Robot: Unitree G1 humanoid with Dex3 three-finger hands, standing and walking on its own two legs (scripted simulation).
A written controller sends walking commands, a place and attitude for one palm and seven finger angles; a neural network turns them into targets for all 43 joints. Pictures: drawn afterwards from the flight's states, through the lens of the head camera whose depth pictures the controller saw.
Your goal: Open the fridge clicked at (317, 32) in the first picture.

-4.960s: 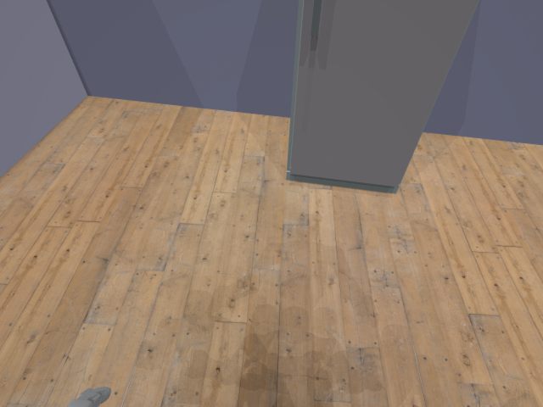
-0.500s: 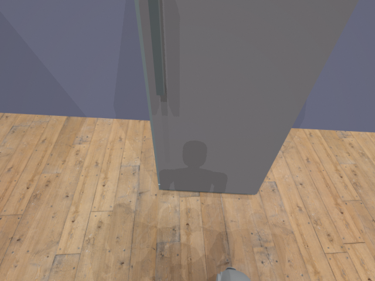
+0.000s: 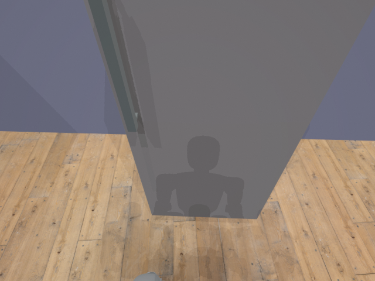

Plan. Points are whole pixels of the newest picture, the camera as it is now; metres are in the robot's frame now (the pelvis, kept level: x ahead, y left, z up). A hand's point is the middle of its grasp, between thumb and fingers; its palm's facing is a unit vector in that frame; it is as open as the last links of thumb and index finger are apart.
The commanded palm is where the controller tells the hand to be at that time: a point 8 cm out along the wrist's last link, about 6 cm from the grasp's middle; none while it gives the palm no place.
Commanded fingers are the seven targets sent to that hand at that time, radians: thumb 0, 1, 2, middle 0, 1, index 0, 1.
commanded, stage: come to a stop and stand still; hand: left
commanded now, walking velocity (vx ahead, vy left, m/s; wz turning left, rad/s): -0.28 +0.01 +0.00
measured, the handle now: (119, 65) +0.51 +0.19 +0.21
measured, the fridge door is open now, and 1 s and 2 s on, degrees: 0 0 0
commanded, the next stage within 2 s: look again from close up in 1.44 s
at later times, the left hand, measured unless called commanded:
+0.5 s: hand out of the picture +0.01 +0.18 -0.18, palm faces +0.03 -0.96 -0.29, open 7.4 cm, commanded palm none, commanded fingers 0.00 0.90 0.90 -0.20 -0.30 -0.20 -0.30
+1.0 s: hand out of the picture -0.03 +0.20 -0.19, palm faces +0.04 -0.98 -0.21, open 7.3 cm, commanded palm none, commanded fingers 0.00 0.90 0.90 -0.20 -0.30 -0.20 -0.30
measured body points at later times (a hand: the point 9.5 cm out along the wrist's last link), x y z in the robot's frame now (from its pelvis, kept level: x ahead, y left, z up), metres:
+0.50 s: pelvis -0.01 -0.02 -0.02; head +0.01 -0.05 +0.43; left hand +0.01 +0.23 -0.15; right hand +0.05 -0.25 -0.18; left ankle +0.08 +0.13 -0.73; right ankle -0.02 -0.11 -0.74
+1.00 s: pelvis -0.03 +0.02 -0.01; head -0.02 +0.02 +0.44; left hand -0.03 +0.25 -0.17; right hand +0.01 -0.21 -0.17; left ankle -0.04 +0.12 -0.74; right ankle -0.02 -0.11 -0.74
